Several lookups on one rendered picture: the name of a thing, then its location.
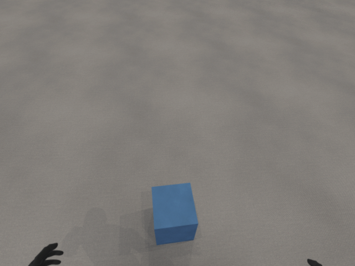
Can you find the left robot hand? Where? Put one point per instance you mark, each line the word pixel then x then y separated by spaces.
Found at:
pixel 48 251

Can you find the carton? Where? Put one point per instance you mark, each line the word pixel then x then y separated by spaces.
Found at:
pixel 174 212

